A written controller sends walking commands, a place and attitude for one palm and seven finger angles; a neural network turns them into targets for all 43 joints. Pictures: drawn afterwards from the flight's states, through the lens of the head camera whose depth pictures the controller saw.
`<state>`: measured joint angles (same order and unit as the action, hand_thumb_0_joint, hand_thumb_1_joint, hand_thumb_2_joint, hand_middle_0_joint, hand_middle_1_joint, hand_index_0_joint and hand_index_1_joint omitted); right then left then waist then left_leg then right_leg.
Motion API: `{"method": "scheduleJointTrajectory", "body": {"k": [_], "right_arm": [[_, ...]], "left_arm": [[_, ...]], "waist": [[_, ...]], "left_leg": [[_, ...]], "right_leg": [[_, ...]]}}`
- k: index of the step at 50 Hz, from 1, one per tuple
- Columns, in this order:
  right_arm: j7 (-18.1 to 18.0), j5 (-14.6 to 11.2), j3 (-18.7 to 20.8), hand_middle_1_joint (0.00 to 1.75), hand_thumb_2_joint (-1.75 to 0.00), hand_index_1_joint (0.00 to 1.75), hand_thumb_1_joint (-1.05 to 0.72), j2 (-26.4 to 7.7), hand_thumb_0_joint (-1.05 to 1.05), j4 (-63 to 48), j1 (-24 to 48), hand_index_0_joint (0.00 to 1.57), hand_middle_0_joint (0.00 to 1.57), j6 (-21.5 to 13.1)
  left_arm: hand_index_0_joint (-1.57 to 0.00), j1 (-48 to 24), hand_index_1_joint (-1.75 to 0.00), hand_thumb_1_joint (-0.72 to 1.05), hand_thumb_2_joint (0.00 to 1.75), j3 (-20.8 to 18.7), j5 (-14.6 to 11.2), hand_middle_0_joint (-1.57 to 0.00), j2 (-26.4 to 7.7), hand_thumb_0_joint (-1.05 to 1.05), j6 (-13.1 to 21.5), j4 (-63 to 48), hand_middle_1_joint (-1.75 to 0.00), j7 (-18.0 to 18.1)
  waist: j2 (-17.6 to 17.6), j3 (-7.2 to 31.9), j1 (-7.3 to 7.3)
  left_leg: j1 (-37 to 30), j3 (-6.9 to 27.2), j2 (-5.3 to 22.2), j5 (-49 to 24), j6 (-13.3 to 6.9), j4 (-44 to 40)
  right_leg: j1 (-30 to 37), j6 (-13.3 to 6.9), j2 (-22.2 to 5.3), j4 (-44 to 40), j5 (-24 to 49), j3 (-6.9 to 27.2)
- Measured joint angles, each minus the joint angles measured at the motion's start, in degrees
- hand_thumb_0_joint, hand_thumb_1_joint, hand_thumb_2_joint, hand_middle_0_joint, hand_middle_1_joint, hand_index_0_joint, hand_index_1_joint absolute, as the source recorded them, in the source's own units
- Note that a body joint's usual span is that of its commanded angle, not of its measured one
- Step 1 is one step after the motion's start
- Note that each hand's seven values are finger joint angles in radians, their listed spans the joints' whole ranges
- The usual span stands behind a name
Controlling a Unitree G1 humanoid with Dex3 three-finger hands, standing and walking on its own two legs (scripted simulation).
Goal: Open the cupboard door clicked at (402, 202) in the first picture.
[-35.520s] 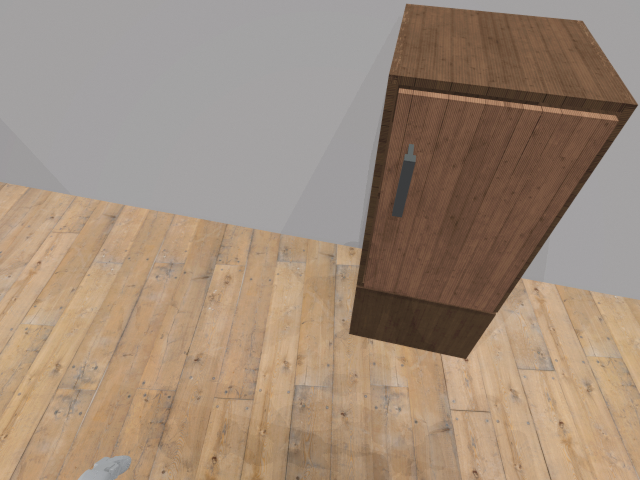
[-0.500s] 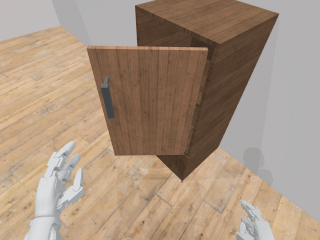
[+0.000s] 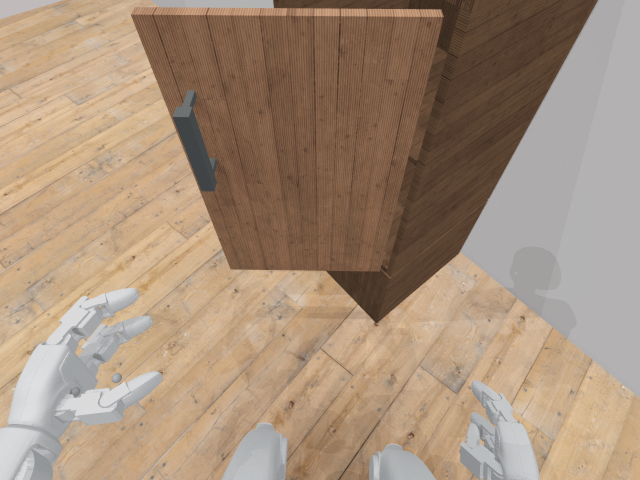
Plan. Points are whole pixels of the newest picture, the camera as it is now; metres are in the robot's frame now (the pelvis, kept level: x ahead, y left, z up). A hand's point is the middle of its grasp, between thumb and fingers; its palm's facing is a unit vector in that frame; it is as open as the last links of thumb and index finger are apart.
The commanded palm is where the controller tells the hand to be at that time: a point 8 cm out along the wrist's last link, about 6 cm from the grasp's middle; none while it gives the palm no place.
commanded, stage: raise the hand with hooked fingers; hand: left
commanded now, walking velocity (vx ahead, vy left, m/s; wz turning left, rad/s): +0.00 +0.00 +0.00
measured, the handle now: (200, 143) +0.55 +0.21 +0.07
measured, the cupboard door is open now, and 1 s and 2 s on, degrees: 49 49 49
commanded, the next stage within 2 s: move the hooked fingers beside the handle in 1.32 s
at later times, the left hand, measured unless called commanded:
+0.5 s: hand (45, 337) +0.25 +0.30 +0.08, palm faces +0.08 -1.00 -0.05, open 13.5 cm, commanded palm +0.23 +0.35 +0.08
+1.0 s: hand (56, 298) +0.29 +0.31 +0.08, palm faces +0.02 -1.00 -0.02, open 14.0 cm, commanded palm +0.27 +0.36 +0.09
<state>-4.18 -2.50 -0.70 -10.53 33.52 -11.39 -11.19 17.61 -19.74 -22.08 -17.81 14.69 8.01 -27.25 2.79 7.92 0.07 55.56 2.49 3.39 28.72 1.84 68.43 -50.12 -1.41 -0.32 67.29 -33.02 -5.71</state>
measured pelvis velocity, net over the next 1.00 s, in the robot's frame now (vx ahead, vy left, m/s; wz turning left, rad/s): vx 0.00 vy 0.04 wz -0.02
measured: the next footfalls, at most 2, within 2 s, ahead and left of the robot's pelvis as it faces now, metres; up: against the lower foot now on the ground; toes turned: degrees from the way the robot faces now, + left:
none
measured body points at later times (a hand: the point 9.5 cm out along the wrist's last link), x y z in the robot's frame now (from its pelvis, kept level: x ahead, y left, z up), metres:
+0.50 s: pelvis +0.00 +0.04 +0.02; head +0.05 +0.07 +0.46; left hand +0.24 +0.35 +0.09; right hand +0.17 -0.20 -0.05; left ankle +0.04 +0.14 -0.64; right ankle +0.00 -0.10 -0.64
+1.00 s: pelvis +0.00 +0.04 +0.03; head +0.07 +0.06 +0.47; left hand +0.29 +0.37 +0.08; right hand +0.14 -0.22 -0.05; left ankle +0.04 +0.14 -0.64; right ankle +0.00 -0.10 -0.64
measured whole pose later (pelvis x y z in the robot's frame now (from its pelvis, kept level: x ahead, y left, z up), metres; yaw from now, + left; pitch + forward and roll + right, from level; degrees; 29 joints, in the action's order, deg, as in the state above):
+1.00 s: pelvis +0.00 +0.04 +0.03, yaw -1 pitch +14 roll -3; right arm -4.2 -2.4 -1.5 -15.8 31.1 -17.6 -9.9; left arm 0.9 -24.3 -20.5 -23.6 15.8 21.8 -27.2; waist 1.2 7.3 1.3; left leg 48.9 -0.2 2.1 25.6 -1.8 60.1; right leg -43.0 1.7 -1.3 56.2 -27.4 -3.3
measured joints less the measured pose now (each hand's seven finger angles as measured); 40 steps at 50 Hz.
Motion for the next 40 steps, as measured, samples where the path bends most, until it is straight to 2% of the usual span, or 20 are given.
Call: {"method": "scheduleJointTrajectory", "body": {"k": [2,5,7,9,11,14,17,23,29,31,37,40], "right_arm": [[0.01,0.31,0.90,0.30,-0.90,0.30,-0.91,-0.27,0.01,0.14,-2.06,0.20,0.20,-0.21],[0.21,0.70,2.35,0.30,-0.90,0.30,-0.91,-1.57,0.01,1.06,-4.15,0.20,0.20,-0.92],[0.34,0.78,2.87,0.30,-0.90,0.30,-0.91,-2.92,0.01,1.69,-4.63,0.20,0.20,-1.25],[0.33,0.61,3.05,0.30,-0.90,0.30,-0.91,-4.21,0.01,2.10,-4.50,0.20,0.20,-1.43],[0.13,0.26,2.99,0.30,-0.90,0.30,-0.91,-5.16,0.01,1.95,-4.01,0.20,0.20,-1.55],[-0.22,-0.04,2.57,0.30,-0.90,0.30,-0.91,-5.59,0.01,0.91,-3.23,0.20,0.20,-1.81],[-0.19,0.03,1.94,0.30,-0.90,0.30,-0.91,-4.82,0.01,-0.53,-2.92,0.20,0.20,-2.12],[0.77,0.31,0.15,0.30,-0.90,0.30,-0.91,-3.02,0.01,-2.68,-2.97,0.20,0.20,-1.50],[0.65,-0.02,-1.97,0.30,-0.90,0.30,-0.91,-3.41,0.01,-4.34,-3.19,0.20,0.20,-0.01],[0.35,0.09,-2.25,0.30,-0.90,0.30,-0.91,-3.61,0.01,-4.35,-3.25,0.20,0.20,-0.02],[-0.08,0.61,-2.19,0.30,-0.90,0.30,-0.90,-3.75,0.01,-2.64,-3.80,0.20,0.20,-0.35],[-0.18,0.44,-2.05,0.30,-0.90,0.30,-0.90,-3.93,0.01,-1.96,-4.23,0.20,0.20,0.18]], "left_arm": [[-0.25,1.78,-0.79,0.15,0.58,-1.66,-0.31,-0.26,0.60,0.00,0.64,-0.90,-0.78,2.11],[-0.26,3.48,-0.83,0.08,0.55,-3.06,-0.31,-0.26,1.70,0.00,5.79,-2.61,-0.83,4.89],[-0.26,3.02,-0.86,0.03,0.53,-3.19,-0.11,-0.27,1.96,0.00,9.22,-2.31,-0.86,5.02],[-0.26,1.62,-0.89,-0.02,0.51,-2.78,-0.01,-0.27,1.75,0.00,11.01,-0.56,-0.89,3.83],[-0.26,-0.21,-0.92,-0.06,0.49,-1.91,0.01,-0.27,1.23,0.00,10.74,1.79,-0.92,2.02],[-0.27,-2.24,-0.97,-0.14,0.46,-0.48,0.66,-0.28,0.31,0.00,8.28,3.35,-0.96,0.33],[-0.28,-2.67,-1.01,-0.21,0.43,0.02,1.28,-0.28,-0.55,-0.01,6.75,1.17,-1.01,1.18],[-0.29,-4.47,-1.10,-0.35,0.37,-1.90,0.97,-0.30,-1.57,-0.01,6.82,-1.12,-1.10,5.20],[-0.29,-9.46,-1.17,-0.44,0.33,-2.13,2.13,-0.30,-3.45,-0.01,1.48,7.10,-1.16,3.29],[-0.29,-10.62,-1.18,-0.46,0.32,-1.85,2.73,-0.30,-3.59,-0.01,0.63,8.25,-1.17,2.66],[-0.30,-13.27,-1.19,-0.49,0.31,-2.80,2.80,-0.30,-3.61,-0.02,4.19,6.94,-1.19,2.67],[-0.30,-15.67,-1.20,-0.49,0.31,-4.22,2.26,-0.31,-4.87,-0.02,4.45,9.02,-1.19,2.12]], "waist": [[-0.44,0.49,0.16],[-0.95,0.95,-0.02],[-1.04,1.07,-0.18],[-1.08,1.14,-0.17],[-1.15,0.74,-0.06],[-1.54,-0.16,0.34],[-2.32,-0.53,0.63],[-2.35,0.39,0.73],[-1.40,0.19,0.09],[-1.45,-0.44,-0.05],[-2.20,-1.41,0.05],[-2.18,-1.25,0.43]], "left_leg": [[-1.25,-0.77,0.07,-0.29,-0.25,-1.60],[-2.06,-1.21,-0.13,-0.47,-0.65,-2.69],[-1.52,-1.11,-0.38,-0.40,-0.98,-2.27],[-0.51,-0.97,-0.64,-0.25,-1.36,-1.40],[0.26,-0.92,-0.76,-0.12,-1.74,-0.55],[0.28,-1.07,-0.84,-0.22,-2.28,-0.29],[-0.90,-1.45,-0.76,-0.63,-2.63,-1.26],[-3.62,-1.54,-1.14,-1.62,-3.14,-3.78],[-4.26,-1.61,-1.81,-2.41,-3.79,-4.90],[-4.34,-1.69,-1.84,-2.59,-3.91,-5.08],[-5.09,-1.94,-1.69,-2.75,-3.91,-5.73],[-5.44,-1.90,-1.64,-2.78,-3.82,-6.13]], "right_leg": [[0.86,0.25,0.08,-1.50,0.59,0.78],[1.68,0.59,-0.10,-2.80,1.04,1.17],[1.42,0.85,-0.33,-2.71,1.05,1.06],[0.69,1.12,-0.58,-2.15,0.95,0.94],[0.15,1.38,-0.69,-1.64,0.95,0.90],[0.30,1.81,-0.76,-1.82,1.38,1.06],[1.46,2.09,-0.67,-3.15,2.21,1.41],[4.63,2.59,-0.92,-6.49,3.65,1.38],[5.52,3.08,-1.51,-7.83,4.43,1.35],[5.61,3.07,-1.52,-8.06,4.66,1.43],[6.25,2.90,-1.35,-8.81,5.01,1.70],[6.61,3.03,-1.28,-9.26,5.08,1.67]]}}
